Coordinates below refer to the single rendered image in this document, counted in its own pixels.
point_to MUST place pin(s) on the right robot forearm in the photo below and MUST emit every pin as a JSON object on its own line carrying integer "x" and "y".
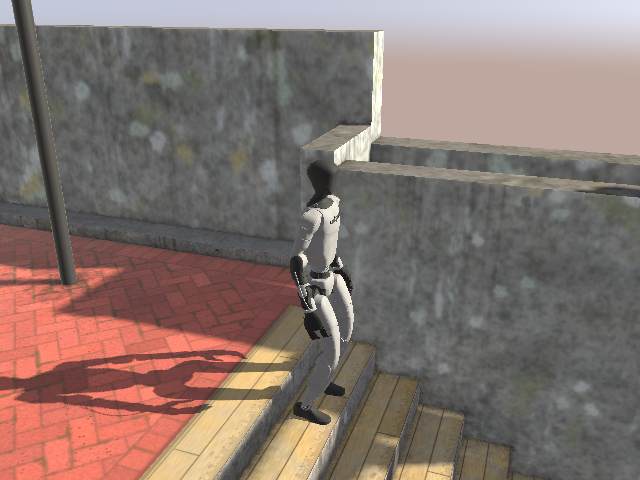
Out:
{"x": 296, "y": 265}

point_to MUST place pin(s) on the robot right shin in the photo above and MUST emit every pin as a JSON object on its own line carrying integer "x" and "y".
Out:
{"x": 318, "y": 382}

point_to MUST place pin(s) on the right robot hand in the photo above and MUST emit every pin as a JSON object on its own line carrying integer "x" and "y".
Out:
{"x": 314, "y": 321}

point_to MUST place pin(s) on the left robot forearm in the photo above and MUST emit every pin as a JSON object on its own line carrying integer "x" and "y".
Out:
{"x": 337, "y": 263}

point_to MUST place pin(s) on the left robot hand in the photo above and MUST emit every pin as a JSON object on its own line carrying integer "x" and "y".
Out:
{"x": 347, "y": 277}

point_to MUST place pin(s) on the right robot upper arm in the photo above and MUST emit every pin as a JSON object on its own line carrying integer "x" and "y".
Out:
{"x": 308, "y": 225}

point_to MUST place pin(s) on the right robot foot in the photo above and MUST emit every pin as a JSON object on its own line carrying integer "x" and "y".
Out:
{"x": 313, "y": 414}

